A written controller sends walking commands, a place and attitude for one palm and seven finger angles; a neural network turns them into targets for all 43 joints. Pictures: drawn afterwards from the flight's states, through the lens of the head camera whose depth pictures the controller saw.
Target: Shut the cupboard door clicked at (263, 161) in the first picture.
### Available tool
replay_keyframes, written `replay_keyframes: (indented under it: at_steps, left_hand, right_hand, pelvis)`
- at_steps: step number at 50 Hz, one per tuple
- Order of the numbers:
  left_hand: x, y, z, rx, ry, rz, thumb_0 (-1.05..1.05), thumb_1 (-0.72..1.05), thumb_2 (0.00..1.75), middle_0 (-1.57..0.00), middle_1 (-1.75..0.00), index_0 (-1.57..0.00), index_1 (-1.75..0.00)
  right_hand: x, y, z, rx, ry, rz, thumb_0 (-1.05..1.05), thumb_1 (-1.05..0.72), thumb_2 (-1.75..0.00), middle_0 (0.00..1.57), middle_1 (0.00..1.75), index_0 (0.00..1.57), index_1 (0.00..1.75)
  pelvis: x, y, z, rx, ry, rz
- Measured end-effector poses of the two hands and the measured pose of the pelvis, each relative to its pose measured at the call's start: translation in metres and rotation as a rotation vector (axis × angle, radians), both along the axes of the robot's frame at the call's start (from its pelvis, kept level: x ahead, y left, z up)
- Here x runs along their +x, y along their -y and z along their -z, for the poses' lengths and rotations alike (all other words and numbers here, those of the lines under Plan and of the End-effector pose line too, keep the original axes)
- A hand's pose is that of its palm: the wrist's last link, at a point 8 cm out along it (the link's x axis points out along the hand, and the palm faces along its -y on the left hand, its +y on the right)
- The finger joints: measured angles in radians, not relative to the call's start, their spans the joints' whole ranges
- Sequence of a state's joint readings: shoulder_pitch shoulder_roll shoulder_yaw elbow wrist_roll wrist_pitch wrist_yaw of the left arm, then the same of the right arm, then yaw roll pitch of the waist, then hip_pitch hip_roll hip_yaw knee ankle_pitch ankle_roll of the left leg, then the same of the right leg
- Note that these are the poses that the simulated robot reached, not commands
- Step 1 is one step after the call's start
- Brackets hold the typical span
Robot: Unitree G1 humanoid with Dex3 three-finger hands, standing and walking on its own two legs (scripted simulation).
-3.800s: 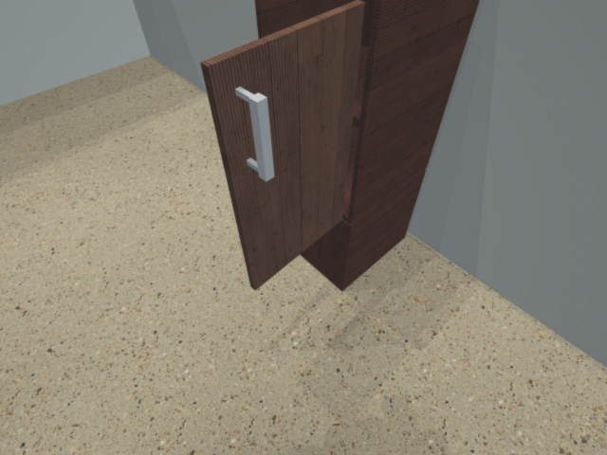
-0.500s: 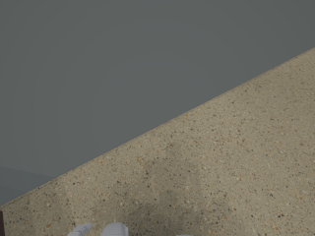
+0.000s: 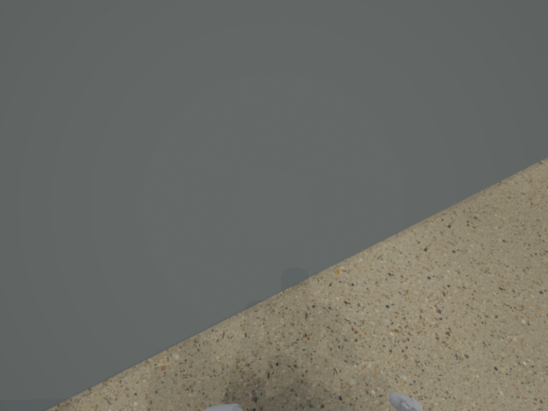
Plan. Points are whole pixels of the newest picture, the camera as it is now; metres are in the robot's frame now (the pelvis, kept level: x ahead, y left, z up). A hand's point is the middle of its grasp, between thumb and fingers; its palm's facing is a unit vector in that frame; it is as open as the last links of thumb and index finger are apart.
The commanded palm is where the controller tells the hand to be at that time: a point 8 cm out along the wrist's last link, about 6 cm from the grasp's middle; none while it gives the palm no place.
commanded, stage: turn to face it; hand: left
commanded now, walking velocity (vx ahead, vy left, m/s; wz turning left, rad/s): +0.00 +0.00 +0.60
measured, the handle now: out of the picture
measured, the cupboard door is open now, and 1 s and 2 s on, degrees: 93 93 93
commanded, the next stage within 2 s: none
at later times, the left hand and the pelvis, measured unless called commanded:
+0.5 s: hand (193, 316) +0.28 +0.17 -0.12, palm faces +0.20 -0.94 -0.26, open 7.4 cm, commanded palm none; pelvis +0.15 -0.04 +0.01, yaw +17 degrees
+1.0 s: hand out of the picture +0.03 +0.15 -0.17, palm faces +0.62 -0.73 -0.29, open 7.4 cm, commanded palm none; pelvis +0.16 -0.04 +0.00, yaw +38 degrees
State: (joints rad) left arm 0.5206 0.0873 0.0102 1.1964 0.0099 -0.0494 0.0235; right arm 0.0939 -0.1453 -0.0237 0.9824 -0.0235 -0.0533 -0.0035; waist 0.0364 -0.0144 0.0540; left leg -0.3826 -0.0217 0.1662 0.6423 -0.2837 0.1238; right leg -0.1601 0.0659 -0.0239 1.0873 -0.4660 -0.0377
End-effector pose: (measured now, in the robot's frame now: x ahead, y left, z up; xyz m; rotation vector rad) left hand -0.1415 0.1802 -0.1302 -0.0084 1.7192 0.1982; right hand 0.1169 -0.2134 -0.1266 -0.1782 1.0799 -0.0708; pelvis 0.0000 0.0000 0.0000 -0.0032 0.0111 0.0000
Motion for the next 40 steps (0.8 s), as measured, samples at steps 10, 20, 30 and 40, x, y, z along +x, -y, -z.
replay_keyframes:
  at_steps: [10, 20, 30, 40]
  left_hand:
    - [0.231, -0.060, -0.004, 0.115, 0.397, 0.060, 0.03, 0.96, 0.90, -0.20, -0.30, -0.20, -0.30]
    - [0.369, -0.061, -0.029, 0.207, 0.610, 0.072, 0.02, 0.93, 0.90, -0.20, -0.30, -0.19, -0.30]
    - [0.373, -0.014, -0.041, 0.254, 0.645, -0.044, 0.01, 0.91, 0.90, -0.20, -0.30, -0.20, -0.30]
    - [0.259, -0.004, -0.029, 0.308, 0.461, -0.308, -0.02, 0.93, 0.90, -0.20, -0.30, -0.20, -0.30]
  right_hand:
    - [-0.055, 0.023, -0.022, -0.106, -0.362, 0.058, -0.02, -0.95, -0.90, 0.20, 0.30, 0.20, 0.30]
    - [-0.036, 0.043, -0.014, -0.068, -0.508, 0.038, 0.00, -0.91, -0.90, 0.20, 0.30, 0.20, 0.30]
    - [0.107, 0.075, 0.008, -0.047, -0.363, -0.136, 0.00, -0.91, -0.90, 0.20, 0.30, 0.20, 0.30]
    - [0.260, 0.040, -0.013, -0.090, -0.124, -0.416, 0.00, -0.91, -0.90, 0.20, 0.30, 0.19, 0.30]
  pelvis:
    - [0.067, -0.004, -0.024, -0.029, -0.022, -0.097]
    - [0.127, 0.025, -0.019, -0.016, -0.035, -0.222]
    - [0.161, 0.057, -0.018, 0.039, -0.006, -0.374]
    - [0.170, 0.065, -0.021, 0.038, -0.009, -0.533]
